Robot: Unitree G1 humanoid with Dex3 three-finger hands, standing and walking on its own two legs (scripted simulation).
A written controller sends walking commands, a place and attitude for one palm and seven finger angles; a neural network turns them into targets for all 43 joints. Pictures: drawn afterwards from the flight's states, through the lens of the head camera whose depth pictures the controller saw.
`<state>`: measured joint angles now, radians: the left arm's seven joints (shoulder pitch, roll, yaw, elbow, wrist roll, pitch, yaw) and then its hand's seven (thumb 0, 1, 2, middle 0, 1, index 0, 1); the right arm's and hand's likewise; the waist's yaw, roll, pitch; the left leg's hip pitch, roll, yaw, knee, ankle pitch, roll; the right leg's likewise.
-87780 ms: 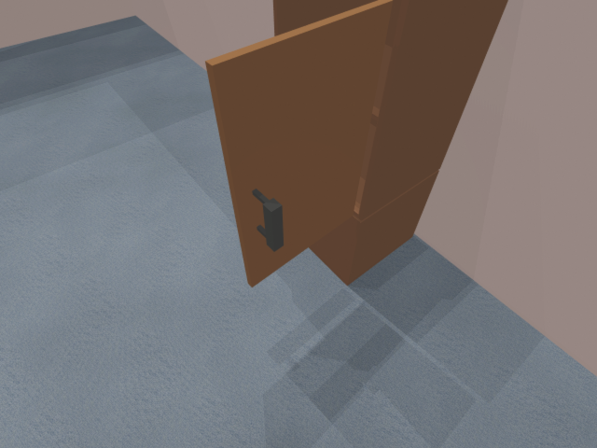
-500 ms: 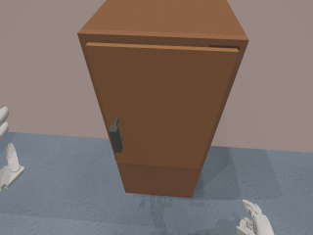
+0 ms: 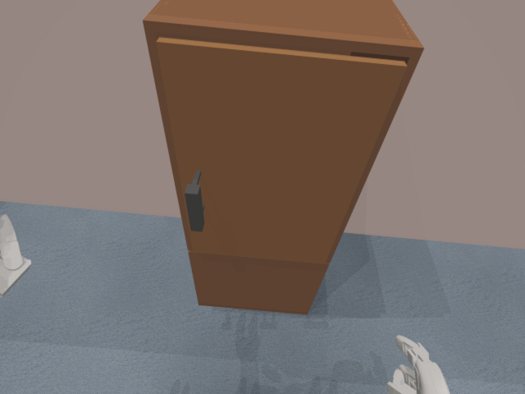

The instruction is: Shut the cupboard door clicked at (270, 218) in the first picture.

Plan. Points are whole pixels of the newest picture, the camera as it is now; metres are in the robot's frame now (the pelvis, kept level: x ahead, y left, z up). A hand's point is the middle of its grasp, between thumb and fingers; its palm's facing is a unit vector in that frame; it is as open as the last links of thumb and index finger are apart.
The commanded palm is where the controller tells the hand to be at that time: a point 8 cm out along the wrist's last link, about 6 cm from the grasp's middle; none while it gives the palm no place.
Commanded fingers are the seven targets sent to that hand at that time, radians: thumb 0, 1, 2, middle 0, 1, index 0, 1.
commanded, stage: step back with the hand held close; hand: left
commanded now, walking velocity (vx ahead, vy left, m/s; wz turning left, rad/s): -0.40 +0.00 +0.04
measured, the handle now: (197, 200) +0.51 +0.17 -0.06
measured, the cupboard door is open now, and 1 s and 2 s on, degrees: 0 0 0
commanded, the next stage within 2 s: stop stepping back and stand still in 0.92 s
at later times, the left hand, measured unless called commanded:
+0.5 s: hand (4, 296) +0.17 +0.26 +0.18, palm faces +0.51 -0.76 -0.39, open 7.4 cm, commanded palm +0.09 +0.30 +0.20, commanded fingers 0.00 0.90 0.90 -0.20 -0.30 -0.20 -0.30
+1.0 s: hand out of the picture +0.09 +0.25 +0.18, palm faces +0.35 -0.85 -0.39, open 7.4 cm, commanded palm +0.01 +0.29 +0.20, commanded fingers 0.00 0.90 0.90 -0.20 -0.30 -0.20 -0.30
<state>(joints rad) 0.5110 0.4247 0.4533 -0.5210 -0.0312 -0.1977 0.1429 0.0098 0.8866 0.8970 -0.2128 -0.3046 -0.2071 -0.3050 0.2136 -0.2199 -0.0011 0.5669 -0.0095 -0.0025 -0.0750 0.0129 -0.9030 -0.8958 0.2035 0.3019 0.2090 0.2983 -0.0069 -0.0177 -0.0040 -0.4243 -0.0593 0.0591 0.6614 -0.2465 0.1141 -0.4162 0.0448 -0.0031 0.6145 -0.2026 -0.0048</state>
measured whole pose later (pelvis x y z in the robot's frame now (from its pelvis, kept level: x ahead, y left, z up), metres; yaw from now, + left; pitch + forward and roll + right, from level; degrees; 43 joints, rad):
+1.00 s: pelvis -0.13 -0.01 +0.01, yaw +0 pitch +4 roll -4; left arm 0.47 0.47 0.43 -0.60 -0.08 -0.18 0.10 0.01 0.89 0.90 -0.21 -0.30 -0.20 -0.30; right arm 0.07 -0.10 0.05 0.59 -0.04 -0.10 -0.02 0.01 -0.90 -0.90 0.21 0.30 0.21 0.30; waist 0.00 -0.04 -0.02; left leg -0.53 0.11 0.09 0.41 0.04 0.04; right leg -0.17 0.07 -0.01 0.48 -0.37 0.02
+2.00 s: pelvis -0.18 +0.03 +0.01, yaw +1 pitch -1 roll -1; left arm 0.51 0.41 0.42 -0.47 -0.05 -0.19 0.16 0.01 0.89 0.90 -0.21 -0.30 -0.21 -0.30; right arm 0.21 -0.18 0.01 0.61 0.01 -0.11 -0.07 0.01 -0.91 -0.90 0.20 0.30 0.21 0.30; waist 0.00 -0.03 0.00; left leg -0.31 0.05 0.06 0.54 -0.22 0.00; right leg -0.13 0.00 -0.02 0.49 -0.35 0.01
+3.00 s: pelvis -0.21 +0.04 +0.02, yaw +2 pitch -2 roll -1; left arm 0.43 0.15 0.01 1.16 0.01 0.04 0.02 0.00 0.93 0.90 -0.20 -0.30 -0.20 -0.30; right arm 0.34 -0.15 0.00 1.11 -0.02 0.04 -0.03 0.01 -0.91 -0.90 0.20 0.30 0.20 0.30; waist 0.00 0.00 0.07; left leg -0.29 0.02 0.05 0.46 -0.14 0.03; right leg -0.12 -0.02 -0.04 0.43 -0.28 0.02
